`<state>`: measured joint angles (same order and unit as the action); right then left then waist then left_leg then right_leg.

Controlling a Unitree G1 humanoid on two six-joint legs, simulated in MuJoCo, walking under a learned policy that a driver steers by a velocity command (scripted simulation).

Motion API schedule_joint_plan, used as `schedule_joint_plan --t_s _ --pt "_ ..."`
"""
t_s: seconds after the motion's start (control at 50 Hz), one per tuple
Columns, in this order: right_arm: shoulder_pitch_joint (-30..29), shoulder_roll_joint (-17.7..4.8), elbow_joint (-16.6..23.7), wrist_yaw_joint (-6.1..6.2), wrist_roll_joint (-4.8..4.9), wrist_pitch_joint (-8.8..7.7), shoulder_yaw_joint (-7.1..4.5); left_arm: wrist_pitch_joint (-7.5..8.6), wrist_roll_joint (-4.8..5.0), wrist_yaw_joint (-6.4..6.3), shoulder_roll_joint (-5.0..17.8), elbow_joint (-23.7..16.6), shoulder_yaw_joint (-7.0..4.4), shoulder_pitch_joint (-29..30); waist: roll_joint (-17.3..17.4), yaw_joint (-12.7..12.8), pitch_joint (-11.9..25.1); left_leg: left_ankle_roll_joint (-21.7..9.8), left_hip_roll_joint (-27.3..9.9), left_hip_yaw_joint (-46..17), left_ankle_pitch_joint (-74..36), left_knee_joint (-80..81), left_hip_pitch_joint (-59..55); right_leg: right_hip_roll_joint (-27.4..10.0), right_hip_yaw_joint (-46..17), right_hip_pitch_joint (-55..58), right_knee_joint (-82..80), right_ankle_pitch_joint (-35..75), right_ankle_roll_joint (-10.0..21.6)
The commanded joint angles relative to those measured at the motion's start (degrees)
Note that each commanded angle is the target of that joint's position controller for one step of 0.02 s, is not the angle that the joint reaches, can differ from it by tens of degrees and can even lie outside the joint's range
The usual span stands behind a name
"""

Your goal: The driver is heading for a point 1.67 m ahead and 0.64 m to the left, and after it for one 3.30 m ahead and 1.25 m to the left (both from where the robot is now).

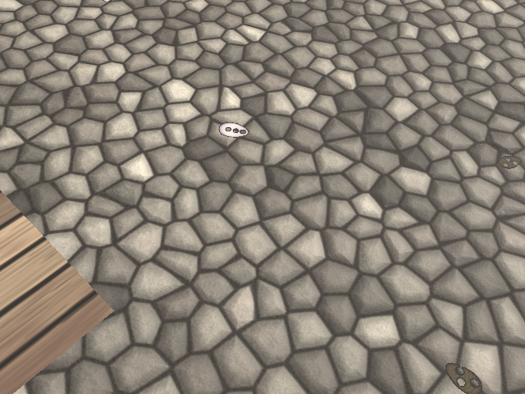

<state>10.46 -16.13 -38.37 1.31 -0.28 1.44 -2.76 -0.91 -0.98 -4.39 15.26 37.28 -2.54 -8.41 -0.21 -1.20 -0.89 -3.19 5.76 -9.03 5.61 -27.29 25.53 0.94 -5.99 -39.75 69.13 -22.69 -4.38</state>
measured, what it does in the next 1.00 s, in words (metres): walks ahead, turning left: right foot 0.04 m higher, then left foot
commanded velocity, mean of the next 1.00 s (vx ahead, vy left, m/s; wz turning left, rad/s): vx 0.14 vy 0.00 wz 0.51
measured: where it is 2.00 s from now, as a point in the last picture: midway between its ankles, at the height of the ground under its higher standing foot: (153, 353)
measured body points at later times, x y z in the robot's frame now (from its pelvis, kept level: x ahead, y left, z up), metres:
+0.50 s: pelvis +0.00 -0.04 +0.03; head +0.03 -0.03 +0.47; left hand +0.04 +0.28 -0.07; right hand +0.26 -0.24 -0.06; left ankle -0.01 +0.08 -0.69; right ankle +0.03 -0.19 -0.70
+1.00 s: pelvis +0.12 -0.01 +0.00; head +0.12 -0.03 +0.45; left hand +0.13 +0.30 -0.07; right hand +0.33 -0.21 -0.11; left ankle -0.01 +0.09 -0.70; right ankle +0.19 -0.10 -0.74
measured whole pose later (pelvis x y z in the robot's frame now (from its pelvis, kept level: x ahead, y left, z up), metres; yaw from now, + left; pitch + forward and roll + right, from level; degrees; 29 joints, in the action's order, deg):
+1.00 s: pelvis +0.12 -0.01 +0.00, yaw +31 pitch +1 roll +2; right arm 19.0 -15.0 -40.3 0.0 0.2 -1.9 -4.9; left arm 6.4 0.1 1.6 15.2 39.5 -4.3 -11.1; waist -0.4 -1.9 3.1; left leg -0.7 4.4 -8.3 20.7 -44.7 16.7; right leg -0.9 -1.5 -16.2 26.9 -14.3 1.0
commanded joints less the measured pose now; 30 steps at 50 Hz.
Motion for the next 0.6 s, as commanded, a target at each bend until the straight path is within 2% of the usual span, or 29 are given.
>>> schedule_joint_plan --t_s 0.02,0.08,0.1,0.14,0.18,0.2,0.22,0.24,0.26,0.28,0.3,0.32,0.34,0.36,0.4,0.42,0.46,0.48,0.5,0.52,0.54,0.56,0.58,0.6 --pt "-1.01 -9.13 5.06 1.40 0.31 0.17 -2.74 0.76 0.18 -0.25 3.63 -3.37 -1.15 -2.60 7.56 0.97 11.27 -8.36 -14.00 -16.58 -6.67 5.94 -12.78 0.46 -0.08 0.28 -2.35 2.19 -0.47" --pt "-1.10 -9.01 6.05 1.65 -0.01 1.05 -3.08 1.49 0.47 0.72 3.34 -3.72 -1.10 -1.45 9.91 0.18 10.18 -7.23 -13.17 -18.21 -1.97 6.52 -11.77 0.88 0.57 5.49 -12.02 1.86 0.22" --pt "-1.37 -9.09 6.41 1.63 0.05 1.25 -3.26 1.85 0.76 1.12 4.13 -3.46 -1.47 -1.46 10.16 0.03 9.71 -6.92 -12.25 -18.35 -0.44 6.42 -11.05 1.33 0.63 8.11 -16.46 3.04 0.24" --pt "-1.31 -9.19 6.87 1.15 0.12 1.59 -3.48 2.45 1.35 1.96 4.55 -2.79 -1.94 -3.04 12.95 0.09 8.88 -6.68 -12.15 -20.32 -0.03 6.71 -10.22 2.46 1.81 13.81 -24.49 1.93 0.96" --pt "-2.00 -8.22 7.33 0.87 1.25 1.85 -3.39 2.93 1.58 2.67 5.29 -1.12 -2.87 -7.64 12.97 2.95 7.74 -4.49 -9.64 -20.60 3.20 4.45 -7.50 2.08 2.60 22.63 -39.23 8.10 3.08" --pt "-1.38 -6.82 9.60 0.81 2.26 1.82 -3.49 2.98 0.06 3.00 11.99 1.16 -5.04 -10.32 -4.45 0.84 8.54 -0.30 -2.02 -12.53 13.74 -2.19 2.56 -6.94 -10.14 30.18 -42.41 11.71 9.44" --pt "-4.32 -6.51 11.03 0.04 2.14 0.65 -3.49 2.86 -1.44 2.99 14.29 1.06 -6.27 -9.54 -19.50 2.31 4.60 3.40 3.70 -3.67 24.03 -15.64 16.53 -19.30 -24.98 33.31 -49.41 15.63 17.65" --pt "-7.13 -9.65 10.48 -0.69 1.23 -0.48 -4.62 3.77 -2.45 2.62 11.13 -1.84 -5.75 -5.57 -14.79 3.83 3.73 4.86 -0.07 -4.71 27.32 -29.72 19.37 -24.16 -27.60 30.95 -48.32 22.19 20.25" --pt "-5.86 -10.41 8.98 -0.79 1.18 -0.13 -5.27 3.85 -1.64 2.19 9.09 -3.14 -5.00 -2.61 -8.36 2.03 4.48 5.12 -0.69 -3.44 25.03 -35.66 16.46 -21.74 -21.62 28.89 -47.16 24.63 18.78" --pt "-3.30 -10.06 7.66 -0.49 0.90 0.65 -5.22 3.64 0.09 1.96 7.82 -3.22 -4.68 0.23 -5.92 0.47 3.76 5.66 -1.71 -1.58 21.46 -38.49 15.20 -19.44 -15.83 28.32 -46.21 26.84 16.66" --pt "-1.76 -8.72 6.63 -0.47 0.71 1.26 -4.82 3.38 1.01 1.68 6.76 -3.09 -4.32 1.82 -5.01 -0.11 3.40 5.93 -2.55 0.28 17.56 -41.67 13.90 -17.46 -11.27 27.74 -45.61 28.45 15.27" --pt "-0.51 -7.09 6.18 -0.70 0.83 1.69 -4.24 3.18 1.04 1.54 6.08 -3.00 -3.87 2.55 -5.22 -0.76 3.07 6.11 -3.02 2.96 14.67 -42.64 12.40 -15.34 -7.05 26.42 -46.03 28.46 14.11" --pt "-1.33 -5.78 6.54 -0.99 1.30 1.95 -3.66 2.90 0.91 1.47 5.97 -2.79 -3.78 2.12 -5.74 -0.22 2.34 6.15 -3.52 5.29 11.64 -39.57 11.61 -13.58 -3.61 26.00 -47.08 25.40 13.05" --pt "-3.79 -4.85 7.45 -1.41 1.72 2.00 -3.18 2.72 0.84 1.27 6.17 -2.43 -3.90 0.76 -6.73 1.37 1.56 6.42 -4.01 6.57 9.46 -35.29 11.90 -13.03 -1.26 27.34 -47.20 24.19 12.67" --pt "-6.76 -3.62 8.74 -2.54 1.71 1.84 -2.60 2.47 0.76 1.14 7.85 -1.63 -4.54 -1.44 -8.83 3.52 2.67 6.86 -5.02 8.11 9.00 -26.17 10.11 -13.62 1.62 30.97 -45.76 24.37 12.66" --pt "-7.58 -3.49 9.43 -3.20 1.72 1.78 -2.41 2.43 1.15 1.21 9.50 -1.27 -5.13 -1.92 -9.89 3.87 3.69 6.81 -6.13 7.59 8.78 -20.51 7.74 -14.49 2.11 31.78 -45.41 22.39 12.56" --pt "-6.52 -4.78 9.23 -4.08 1.90 1.92 -2.92 2.74 1.90 1.68 11.62 -1.17 -6.01 -1.03 -11.57 3.57 5.42 6.28 -6.45 8.92 7.40 -13.10 0.59 -16.11 3.12 30.12 -44.17 20.04 11.98" --pt "-5.67 -5.49 8.86 -4.29 1.90 2.11 -3.31 3.11 2.33 1.94 11.68 -1.16 -6.12 -0.51 -11.29 3.20 5.63 5.68 -6.24 9.86 5.56 -9.71 -2.63 -16.69 3.53 28.64 -43.20 19.09 11.56" --pt "-4.04 -5.50 8.17 -4.40 1.83 2.28 -3.59 3.50 2.82 2.15 11.18 -1.19 -6.01 0.60 -10.30 2.06 5.61 4.73 -5.72 11.06 1.70 -4.26 -6.59 -16.56 4.77 26.80 -41.15 18.06 10.57" --pt "-1.13 -5.24 6.57 -4.27 1.67 2.35 -3.90 3.98 3.01 2.34 9.73 -1.02 -5.66 1.11 -8.33 0.94 5.78 3.51 -4.38 12.67 -2.57 1.56 -12.12 -15.46 6.87 24.27 -37.63 17.06 9.22" --pt "2.91 -5.74 4.51 -3.76 1.44 2.23 -4.53 4.36 2.48 2.54 7.25 -0.45 -5.07 0.19 -4.50 -0.11 5.99 2.18 -3.00 13.09 -5.22 5.13 -18.42 -12.74 10.01 20.73 -30.83 14.84 7.44" --pt "3.02 -11.10 4.56 -2.96 0.28 1.61 -6.27 4.09 1.02 2.47 4.94 -1.60 -4.72 0.11 8.06 0.24 4.15 -2.50 -9.40 0.01 -2.70 6.15 -22.62 -5.36 15.64 8.24 -22.18 3.63 2.68" --pt "4.73 -15.69 6.55 -2.93 -1.50 0.16 -7.45 3.65 0.76 2.33 6.90 -5.44 -4.59 5.83 16.31 -3.39 5.09 -11.82 -20.32 -22.90 10.36 12.89 -20.50 -1.99 8.25 0.97 -8.49 -8.67 2.40" --pt "3.13 -13.31 6.93 -2.80 -1.22 -1.23 -6.26 3.23 2.00 2.75 8.65 -5.85 -5.24 5.57 12.36 -2.59 4.98 -13.63 -22.68 -26.38 26.94 15.82 -19.56 -3.91 1.50 -0.70 -4.83 -8.18 4.01"
Velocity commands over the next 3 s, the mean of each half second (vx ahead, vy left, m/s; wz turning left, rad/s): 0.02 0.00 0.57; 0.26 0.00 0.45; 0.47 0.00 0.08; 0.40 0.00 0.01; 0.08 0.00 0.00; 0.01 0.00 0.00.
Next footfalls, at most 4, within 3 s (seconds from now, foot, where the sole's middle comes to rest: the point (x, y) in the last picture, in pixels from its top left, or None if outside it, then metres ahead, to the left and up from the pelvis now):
0.16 right None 0.07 -0.18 -0.74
0.54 left None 0.02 0.10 -0.75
0.96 right None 0.23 -0.07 -0.77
1.44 left None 0.37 0.29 -0.77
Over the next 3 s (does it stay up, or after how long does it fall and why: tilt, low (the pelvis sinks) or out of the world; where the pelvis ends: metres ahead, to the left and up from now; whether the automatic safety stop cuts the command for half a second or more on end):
stays up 0.64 0.33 0.00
